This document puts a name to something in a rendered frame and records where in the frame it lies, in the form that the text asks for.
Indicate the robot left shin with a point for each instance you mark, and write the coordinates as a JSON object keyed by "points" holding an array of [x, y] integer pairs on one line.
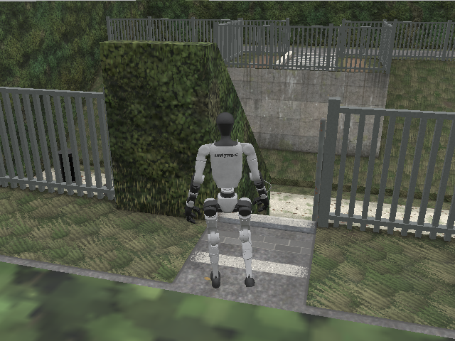
{"points": [[214, 256]]}

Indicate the left robot hand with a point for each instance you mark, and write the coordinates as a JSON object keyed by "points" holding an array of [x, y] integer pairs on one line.
{"points": [[189, 214]]}

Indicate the robot right forearm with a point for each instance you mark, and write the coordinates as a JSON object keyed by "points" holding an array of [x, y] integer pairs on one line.
{"points": [[260, 187]]}

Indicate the humanoid robot head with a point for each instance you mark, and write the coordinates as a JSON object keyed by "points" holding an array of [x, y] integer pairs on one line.
{"points": [[225, 122]]}

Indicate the robot left upper arm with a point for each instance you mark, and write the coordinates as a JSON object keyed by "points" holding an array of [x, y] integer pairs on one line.
{"points": [[203, 151]]}

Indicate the robot left forearm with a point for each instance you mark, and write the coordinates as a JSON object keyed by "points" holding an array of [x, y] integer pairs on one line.
{"points": [[193, 193]]}

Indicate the right robot hand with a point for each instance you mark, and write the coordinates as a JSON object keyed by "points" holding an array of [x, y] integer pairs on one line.
{"points": [[259, 201]]}

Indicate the robot right upper arm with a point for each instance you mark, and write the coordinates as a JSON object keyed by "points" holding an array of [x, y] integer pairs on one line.
{"points": [[249, 150]]}

